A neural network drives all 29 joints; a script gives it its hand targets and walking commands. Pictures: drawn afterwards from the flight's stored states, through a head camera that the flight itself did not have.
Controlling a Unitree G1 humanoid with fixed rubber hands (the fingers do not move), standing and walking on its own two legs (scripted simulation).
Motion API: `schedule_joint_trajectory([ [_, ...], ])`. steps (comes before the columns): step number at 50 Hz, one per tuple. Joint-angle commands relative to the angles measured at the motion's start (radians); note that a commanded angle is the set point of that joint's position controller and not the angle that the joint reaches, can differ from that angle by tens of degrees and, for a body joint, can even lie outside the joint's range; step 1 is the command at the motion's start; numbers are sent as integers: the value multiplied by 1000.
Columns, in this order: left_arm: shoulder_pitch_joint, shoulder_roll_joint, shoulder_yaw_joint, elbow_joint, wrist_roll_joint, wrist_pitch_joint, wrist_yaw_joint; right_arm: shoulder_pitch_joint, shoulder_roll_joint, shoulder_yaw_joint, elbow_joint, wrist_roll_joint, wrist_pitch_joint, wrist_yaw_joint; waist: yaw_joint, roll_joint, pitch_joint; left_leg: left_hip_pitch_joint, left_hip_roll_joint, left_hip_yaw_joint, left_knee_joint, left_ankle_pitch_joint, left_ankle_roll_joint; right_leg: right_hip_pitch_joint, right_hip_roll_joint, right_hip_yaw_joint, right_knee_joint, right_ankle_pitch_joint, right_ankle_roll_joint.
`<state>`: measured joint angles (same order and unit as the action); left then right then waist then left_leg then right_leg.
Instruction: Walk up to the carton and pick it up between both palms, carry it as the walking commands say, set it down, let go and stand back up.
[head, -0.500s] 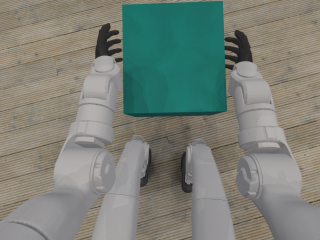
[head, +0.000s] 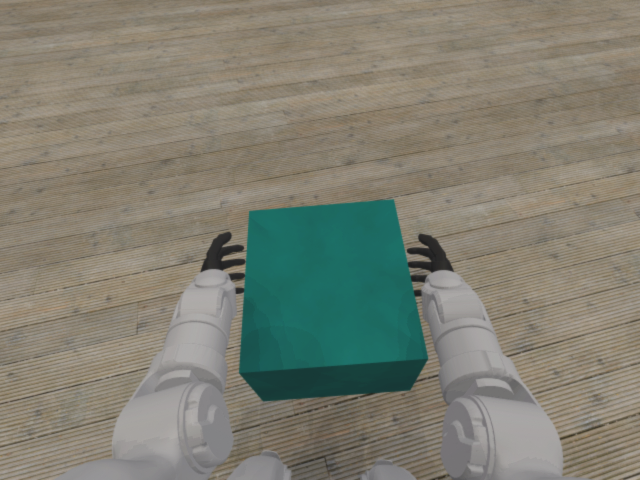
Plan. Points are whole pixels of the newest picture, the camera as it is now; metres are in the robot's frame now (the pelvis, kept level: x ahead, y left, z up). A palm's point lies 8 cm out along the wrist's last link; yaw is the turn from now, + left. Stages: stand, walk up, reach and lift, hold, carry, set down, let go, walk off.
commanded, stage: reach and lift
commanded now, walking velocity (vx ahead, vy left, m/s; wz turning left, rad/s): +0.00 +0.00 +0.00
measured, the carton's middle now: (328, 299) +0.38 +0.01 -0.08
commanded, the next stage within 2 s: hold in 2.00 s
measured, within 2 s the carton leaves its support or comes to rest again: neither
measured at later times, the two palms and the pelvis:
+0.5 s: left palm (190, 283) +0.31 +0.18 +0.07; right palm (450, 283) +0.33 -0.14 +0.07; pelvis +0.00 +0.01 +0.02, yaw +0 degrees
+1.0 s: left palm (197, 246) +0.34 +0.17 +0.11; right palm (464, 265) +0.34 -0.15 +0.10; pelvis +0.03 +0.01 +0.04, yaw -1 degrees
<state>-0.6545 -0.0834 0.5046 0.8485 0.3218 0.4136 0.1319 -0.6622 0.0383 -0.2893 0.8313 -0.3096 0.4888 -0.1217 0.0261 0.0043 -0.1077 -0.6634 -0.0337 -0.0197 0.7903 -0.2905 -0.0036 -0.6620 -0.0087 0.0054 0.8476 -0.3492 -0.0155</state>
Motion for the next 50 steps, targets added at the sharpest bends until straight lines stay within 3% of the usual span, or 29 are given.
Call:
schedule_joint_trajectory([
  [1,-381,-1186,-640,-230,-316,-16,-423,-452,1130,487,-377,340,-150,385,-31,25,-785,448,-66,-69,-172,698,-19,438,92,122,-217,779,7],
  [2,-421,-1165,-668,-274,-325,-13,-413,-442,1143,495,-339,333,-142,388,-32,5,-770,435,-58,-81,-166,645,-21,420,89,121,-210,713,3],
  [3,-309,-1169,-662,-217,-292,7,-405,-426,1082,510,-360,322,-135,391,7,62,-738,441,-66,-67,-178,667,-28,427,93,122,-236,704,-1],
  [5,-268,-1135,-703,-293,-309,21,-389,-411,1110,609,-398,342,-99,406,53,19,-797,504,-71,-65,-195,690,-21,458,104,121,-260,680,17],
  [6,-294,-1111,-650,-245,-268,29,-387,-403,1085,546,-305,308,-78,413,43,27,-632,462,-54,-62,-215,563,-9,343,102,111,-285,523,15],
  [7,-326,-1150,-683,-279,-287,26,-380,-479,1111,607,-413,333,-89,418,40,-23,-672,521,-61,-73,-202,504,-8,369,117,101,-284,465,10],
  [8,-320,-1173,-707,-291,-298,37,-380,-514,1101,639,-424,367,-77,428,79,49,-722,577,-58,-63,-226,533,-11,416,106,116,-301,469,6],
  [9,-368,-1130,-711,-326,-304,40,-375,-530,1109,635,-432,362,-62,435,57,-39,-637,548,-55,-59,-239,444,-5,379,124,88,-307,409,19],
  [13,-374,-1164,-676,-257,-293,94,-400,-521,1083,558,-356,330,-17,442,47,0,-565,532,-57,-32,-259,226,-9,403,101,96,-351,209,2],
  [15,-414,-1119,-614,-176,-250,129,-412,-500,1046,431,-228,262,12,450,18,20,-356,477,-39,-39,-311,45,-10,309,102,78,-371,64,-2],
  [16,-527,-1134,-646,-214,-295,125,-422,-571,1078,424,-239,273,10,450,-36,-34,-362,459,-34,-46,-296,35,5,332,89,79,-370,53,0],
  [18,-643,-1158,-663,-228,-326,132,-439,-574,1063,383,-194,255,17,453,-57,22,-330,413,-12,-58,-312,-61,0,362,83,80,-376,-18,-17],
  [19,-693,-1109,-678,-299,-323,141,-439,-586,1082,364,-164,265,33,461,-35,33,-373,429,-3,-69,-345,-113,-3,418,99,57,-353,-15,-2],
  [22,-714,-1099,-579,-119,-287,174,-449,-621,1032,233,-46,216,48,468,-51,67,-162,339,25,-74,-402,-258,9,390,90,46,-372,-109,-6],
  [23,-728,-1131,-626,-227,-327,170,-445,-611,1094,292,-114,240,50,472,-52,23,-303,430,27,-90,-407,-206,10,475,101,37,-361,-51,-2],
  [25,-799,-1107,-593,-251,-330,164,-450,-702,1117,262,-158,255,42,486,-23,18,-310,440,17,-70,-386,-210,10,451,87,50,-380,-73,1],
  [26,-749,-1093,-587,-211,-335,178,-455,-713,1127,296,-180,276,47,473,7,-40,-301,473,-7,-36,-346,-109,3,443,62,72,-423,-86,-2],
  [27,-730,-1093,-535,-157,-307,185,-462,-734,1109,255,-163,252,55,470,-20,-39,-255,460,-3,-55,-348,-151,9,393,71,56,-416,-110,-2],
  [28,-686,-1097,-551,-196,-309,192,-454,-688,1125,286,-175,283,54,482,29,0,-278,508,-8,-41,-365,-52,1,469,67,63,-428,-22,-10],
  [29,-728,-1080,-521,-140,-293,202,-465,-692,1112,249,-120,259,73,473,1,-34,-212,440,-20,-29,-350,-135,5,403,59,62,-442,-137,-8],
  [30,-685,-1104,-531,-197,-309,190,-467,-745,1163,330,-235,299,62,477,49,-83,-281,540,-23,-18,-340,-23,12,434,49,78,-465,-83,-1],
  [31,-679,-1093,-517,-151,-306,208,-476,-726,1154,309,-199,294,75,469,17,-78,-277,517,-36,-6,-316,-19,9,448,32,94,-472,-80,3],
  [35,-594,-1047,-525,-195,-335,236,-491,-634,1176,343,-202,311,120,458,30,-128,-194,544,-52,10,-354,52,22,485,41,83,-499,35,27],
  [36,-643,-1038,-518,-175,-324,241,-501,-596,1135,266,-144,260,122,446,-24,-72,-182,497,-42,1,-354,11,20,481,24,88,-494,21,24],
  [38,-547,-1010,-511,-149,-316,259,-505,-584,1103,281,-170,277,135,437,-7,-66,-167,539,-51,11,-367,108,9,501,32,76,-510,102,30],
  [40,-582,-1054,-570,-254,-357,262,-503,-492,1083,266,-181,278,132,435,-53,22,-220,546,-47,-8,-379,170,-7,563,37,84,-499,228,9],
  [41,-565,-1059,-589,-301,-362,259,-493,-487,1124,303,-211,292,140,440,-39,-29,-262,574,-43,-23,-376,228,-10,591,39,77,-481,298,20],
  [49,-346,-1112,-650,-336,-364,286,-474,-424,1106,437,-414,340,162,437,-42,-7,-360,612,-57,-51,-372,440,-23,689,52,88,-452,599,27],
  [50,-344,-1148,-662,-313,-378,285,-478,-459,1093,452,-444,341,165,436,-41,-21,-354,633,-60,-50,-389,422,-21,673,73,67,-470,531,33],
])
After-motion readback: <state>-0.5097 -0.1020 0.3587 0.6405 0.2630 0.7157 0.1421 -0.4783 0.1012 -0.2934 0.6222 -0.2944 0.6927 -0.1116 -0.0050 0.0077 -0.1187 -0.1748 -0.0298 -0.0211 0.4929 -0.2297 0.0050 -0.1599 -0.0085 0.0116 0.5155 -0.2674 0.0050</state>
